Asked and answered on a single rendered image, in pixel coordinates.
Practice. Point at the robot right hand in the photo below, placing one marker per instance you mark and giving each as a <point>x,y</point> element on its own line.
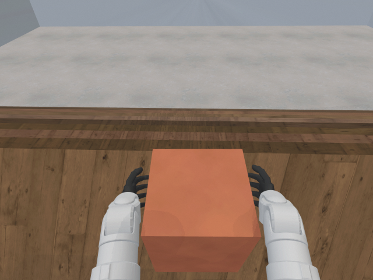
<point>264,182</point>

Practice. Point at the right robot forearm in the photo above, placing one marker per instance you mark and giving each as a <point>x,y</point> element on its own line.
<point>285,239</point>

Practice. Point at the robot left hand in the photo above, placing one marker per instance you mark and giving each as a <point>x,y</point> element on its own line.
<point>131,184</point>

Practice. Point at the carton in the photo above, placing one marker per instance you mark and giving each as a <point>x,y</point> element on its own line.
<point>199,212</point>

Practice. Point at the left robot forearm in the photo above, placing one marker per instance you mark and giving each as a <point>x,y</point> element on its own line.
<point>119,240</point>

